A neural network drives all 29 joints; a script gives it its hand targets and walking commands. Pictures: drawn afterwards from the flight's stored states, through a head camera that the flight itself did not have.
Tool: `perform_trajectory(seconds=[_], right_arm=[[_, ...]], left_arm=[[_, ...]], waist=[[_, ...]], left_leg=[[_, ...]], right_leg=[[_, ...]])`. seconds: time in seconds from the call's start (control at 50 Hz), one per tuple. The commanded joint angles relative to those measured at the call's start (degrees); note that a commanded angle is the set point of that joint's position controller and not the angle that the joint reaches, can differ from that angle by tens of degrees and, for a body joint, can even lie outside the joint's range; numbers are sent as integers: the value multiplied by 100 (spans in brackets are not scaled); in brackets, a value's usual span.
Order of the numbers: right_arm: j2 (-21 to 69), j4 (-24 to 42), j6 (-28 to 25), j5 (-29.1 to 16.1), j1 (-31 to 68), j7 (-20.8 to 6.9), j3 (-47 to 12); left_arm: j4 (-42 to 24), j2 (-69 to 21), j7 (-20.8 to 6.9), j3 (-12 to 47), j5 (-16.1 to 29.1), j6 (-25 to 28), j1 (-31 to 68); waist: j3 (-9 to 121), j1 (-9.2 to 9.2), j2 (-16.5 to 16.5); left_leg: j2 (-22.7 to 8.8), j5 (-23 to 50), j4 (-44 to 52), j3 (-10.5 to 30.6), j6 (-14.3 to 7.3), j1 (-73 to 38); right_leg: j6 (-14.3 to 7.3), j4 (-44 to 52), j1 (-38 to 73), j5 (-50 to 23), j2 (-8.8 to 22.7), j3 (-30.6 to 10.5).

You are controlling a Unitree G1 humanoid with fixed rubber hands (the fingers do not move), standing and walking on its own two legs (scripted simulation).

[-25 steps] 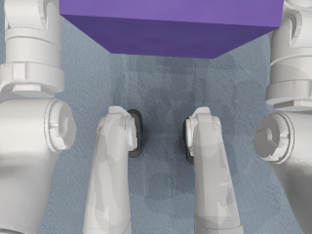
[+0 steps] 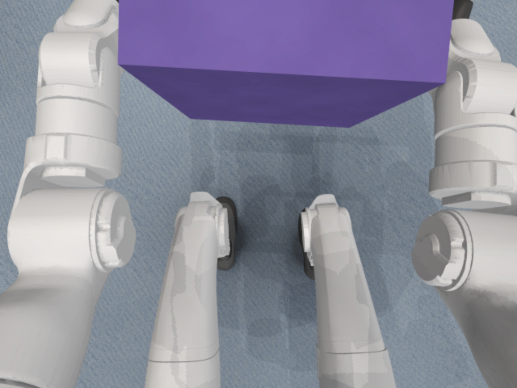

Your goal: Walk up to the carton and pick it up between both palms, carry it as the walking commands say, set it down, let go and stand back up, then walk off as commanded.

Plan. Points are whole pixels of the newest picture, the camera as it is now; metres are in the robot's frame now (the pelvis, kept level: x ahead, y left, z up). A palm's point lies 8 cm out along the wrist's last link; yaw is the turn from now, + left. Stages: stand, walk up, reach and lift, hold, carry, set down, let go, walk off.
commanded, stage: reach and lift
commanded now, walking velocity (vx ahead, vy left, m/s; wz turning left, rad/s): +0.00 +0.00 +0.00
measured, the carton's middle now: (278, 27) +0.55 -0.01 -0.10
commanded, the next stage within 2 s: none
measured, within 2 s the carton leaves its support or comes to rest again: neither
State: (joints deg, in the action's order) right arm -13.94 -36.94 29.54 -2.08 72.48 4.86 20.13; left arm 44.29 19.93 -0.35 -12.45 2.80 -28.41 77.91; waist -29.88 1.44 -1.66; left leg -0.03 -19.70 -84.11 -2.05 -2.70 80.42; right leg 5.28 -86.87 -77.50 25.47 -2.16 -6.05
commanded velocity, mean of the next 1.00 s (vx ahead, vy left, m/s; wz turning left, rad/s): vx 0.00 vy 0.00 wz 0.00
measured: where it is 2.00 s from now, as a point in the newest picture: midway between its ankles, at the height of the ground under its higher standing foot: (269, 251)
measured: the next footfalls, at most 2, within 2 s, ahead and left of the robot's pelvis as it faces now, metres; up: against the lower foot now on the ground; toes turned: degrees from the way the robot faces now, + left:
none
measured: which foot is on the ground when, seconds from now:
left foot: down 0.00-1.00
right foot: down 0.00-1.00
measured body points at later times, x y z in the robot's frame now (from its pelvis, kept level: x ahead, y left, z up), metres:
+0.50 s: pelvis +0.00 +0.00 +0.06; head +0.27 +0.01 +0.41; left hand +0.53 +0.17 +0.01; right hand +0.51 -0.20 +0.02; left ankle +0.17 +0.10 -0.54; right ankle +0.14 -0.15 -0.54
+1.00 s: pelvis +0.08 -0.01 +0.14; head +0.19 +0.01 +0.57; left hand +0.50 +0.16 +0.13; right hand +0.48 -0.21 +0.14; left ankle +0.17 +0.10 -0.54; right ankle +0.14 -0.15 -0.54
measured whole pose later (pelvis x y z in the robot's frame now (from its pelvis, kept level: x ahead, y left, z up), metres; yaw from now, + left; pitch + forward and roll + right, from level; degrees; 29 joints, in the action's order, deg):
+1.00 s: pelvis +0.08 -0.01 +0.14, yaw -1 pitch +16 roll +0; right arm -0.1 -35.1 29.0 12.6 39.8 -5.0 30.2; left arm 40.9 3.6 -5.6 -22.9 -10.9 -27.6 42.4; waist 3.7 1.4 -1.7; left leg 0.0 -14.7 -49.7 -1.8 -2.0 51.7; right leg 3.0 -51.4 -49.4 18.8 -1.2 -6.1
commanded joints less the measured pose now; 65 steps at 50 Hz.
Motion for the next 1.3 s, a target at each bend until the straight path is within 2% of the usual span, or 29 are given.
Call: perform_trajectory(seconds=[0.0, 0.06, 0.12, 0.16, 0.26, 0.38, 0.4, 0.42, 0.46, 0.48, 0.54, 0.56, 0.58, 0.64, 0.7, 0.72, 0.74, 0.76, 0.8, 0.86, 0.94, 1.0, 1.04, 1.06, 1.08, 1.1, 1.12, 1.24, 1.28], right_arm=[[5907, 2440, -314, -1090, 4828, -1980, -3085], [6059, 1843, -278, -909, 4373, -2017, -2881], [6139, 2018, -320, -945, 4368, -2080, -2981], [6055, 2503, -323, -1097, 4392, -2070, -3180], [6094, 2290, -333, -942, 4360, -2066, -3136], [6210, 1891, -323, -734, 3944, -2201, -2933], [6217, 2181, -330, -801, 3965, -2204, -3011], [6164, 2033, -317, -721, 3899, -2214, -2967], [6308, 2166, -266, -769, 3890, -2208, -3115], [6357, 2113, -265, -763, 3723, -2217, -3132], [6439, 2303, -319, -757, 3726, -2239, -3134], [6450, 1968, -320, -602, 3542, -2251, -2982], [6674, 2035, -314, -675, 3355, -2260, -3070], [6556, 1629, -374, -383, 3051, -2340, -2720], [6600, 1872, -383, -310, 2824, -2375, -2745], [6639, 1694, -395, -182, 2661, -2395, -2612], [6636, 1400, -401, -12, 2450, -2410, -2419], [6662, 1333, -409, 89, 2158, -2405, -2337], [6870, 973, -355, 293, 1481, -2454, -2085], [7009, 376, -236, 626, 445, -2529, -1733], [6991, 162, -104, 817, -61, -2595, -1651], [7039, 551, -169, 645, -131, -2606, -1962], [7240, 1159, -258, 429, -233, -2573, -2498], [7013, 984, -255, 550, -504, -2542, -2265], [7254, 1385, -285, 294, -469, -2554, -2678], [7108, 1365, -282, 388, -709, -2529, -2549], [7222, 1885, -359, 128, -578, -2502, -2997], [7348, 2200, -312, -75, -1457, -2368, -3513], [7194, 1972, -277, 84, -1733, -2346, -3282]], left_arm=[[-2045, -6438, -1365, 2540, 703, 204, 3436], [-1893, -6408, -1373, 2339, 583, 247, 3366], [-2134, -6651, -1387, 2614, 674, 273, 3337], [-2852, -6652, -1330, 2845, 800, 289, 3583], [-2223, -6656, -1387, 2624, 666, 275, 3255], [-1963, -6898, -1487, 2517, 455, 255, 2815], [-2422, -6877, -1471, 2691, 574, 273, 3034], [-2065, -6931, -1487, 2615, 475, 217, 2765], [-2314, -6810, -1525, 2602, 512, 245, 2823], [-2478, -6909, -1528, 2669, 515, 267, 2867], [-2551, -6941, -1563, 2717, 528, 288, 2783], [-2030, -6944, -1597, 2476, 349, 268, 2414], [-2385, -7081, -1605, 2630, 443, 316, 2434], [-1787, -7086, -1671, 2246, 106, 345, 1972], [-2191, -7230, -1723, 2350, 97, 334, 1880], [-1890, -7305, -1739, 2277, 40, 325, 1599], [-1744, -7294, -1755, 2048, -131, 340, 1509], [-1620, -7441, -1773, 1999, -172, 319, 1217], [-1183, -7429, -1818, 1680, -479, 251, 455], [-832, -7557, -1868, 1425, -764, 166, -178], [-742, -7511, -1957, 1303, -916, 96, -594], [-1072, -7571, -1957, 1522, -832, 180, -763], [-1480, -7558, -1941, 1886, -721, 256, -1023], [-1207, -7517, -1923, 1730, -795, 236, -1293], [-1681, -7659, -1900, 1985, -612, 294, -1318], [-1811, -7486, -1879, 2018, -653, 281, -1394], [-2097, -7642, -1857, 2298, -441, 328, -1466], [-2517, -7717, -1780, 2680, -201, 301, -2240], [-2512, -7535, -1768, 2525, -304, 268, -2347]], waist=[[14757, -402, 218], [13816, -388, 110], [14123, -337, 174], [15199, -294, 352], [13882, -331, 83], [13311, -320, 241], [13932, -298, 276], [13630, -274, 242], [13713, -381, 21], [13802, -367, 208], [13641, -417, 144], [12916, -412, 43], [13126, -437, 145], [11846, -461, 60], [11927, -415, 131], [11245, -357, 47], [10553, -426, 108], [9990, -323, 155], [8747, -471, 66], [7384, -381, 158], [6691, -308, 165], [6902, -351, 221], [7383, -485, 183], [6899, -406, 341], [7538, -484, 115], [7212, -403, 229], [7795, -475, 181], [7665, -426, 114], [6973, -453, 115]], left_leg=[[661, 1485, 1208, 503, 258, -6459], [621, 1155, 1420, 547, 225, -6108], [618, 1209, 1650, 571, 292, -6637], [620, 1767, 1624, 603, 314, -7459], [577, 964, 2013, 634, 247, -6795], [531, 887, 2407, 671, 270, -7057], [535, 1048, 2456, 630, 303, -7541], [512, 961, 2475, 670, 297, -7420], [548, 1035, 2591, 588, 252, -7477], [564, 1166, 2636, 610, 263, -7607], [535, 1225, 2829, 613, 263, -7828], [533, 1060, 2868, 638, 222, -7406], [545, 1151, 3012, 613, 222, -7724], [441, 1056, 3155, 640, 218, -7306], [442, 1457, 3357, 616, 219, -7798], [405, 1424, 3426, 694, 184, -7625], [401, 1223, 3464, 647, 182, -7355], [392, 1162, 3625, 655, 165, -7305], [343, 1031, 3870, 617, 102, -7145], [268, 704, 4119, 630, 37, -6865], [278, 141, 4588, 609, 75, -6846], [318, 822, 4736, 654, 88, -7277], [397, 2027, 4756, 618, 61, -7760], [361, 2103, 4802, 673, 72, -7536], [395, 2615, 4819, 693, 40, -8067], [380, 2874, 4799, 694, 66, -7981], [391, 3443, 4800, 752, 68, -8439], [323, 4438, 5013, 871, 89, -8976], [309, 4173, 5045, 834, 101, -8656]], right_leg=[[-307, 1476, 1918, -872, -742, 1055], [-314, 1658, 1700, -554, -710, 1043], [-346, 1878, 1988, -602, -730, 1041], [-344, 1890, 2393, -1021, -759, 1031], [-369, 2228, 2380, -449, -693, 921], [-384, 2602, 2382, -366, -702, 917], [-379, 2679, 2766, -557, -690, 894], [-397, 2732, 2604, -415, -694, 907], [-349, 2900, 3080, -548, -680, 808], [-374, 2896, 3154, -697, -669, 791], [-393, 3121, 3330, -718, -650, 710], [-391, 3207, 3129, -563, -614, 705], [-399, 3289, 3488, -686, -605, 670], [-406, 3466, 2910, -497, -580, 689], [-409, 3642, 3311, -873, -558, 666], [-401, 3680, 2985, -806, -542, 689], [-432, 3755, 2774, -607, -502, 670], [-445, 3880, 2799, -627, -489, 696], [-452, 4092, 2636, -538, -453, 673], [-516, 4328, 2641, -355, -409, 573], [-517, 4761, 3301, -163, -448, 516], [-504, 4936, 3808, -749, -480, 466], [-490, 5061, 4505, -1771, -484, 364], [-514, 5092, 4272, -1788, -478, 354], [-472, 5101, 4623, -2155, -523, 367], [-521, 5168, 4538, -2317, -502, 338], [-488, 5163, 4910, -2775, -491, 318], [-405, 5500, 5339, -3475, -436, 275], [-430, 5644, 5140, -3232, -359, 241]])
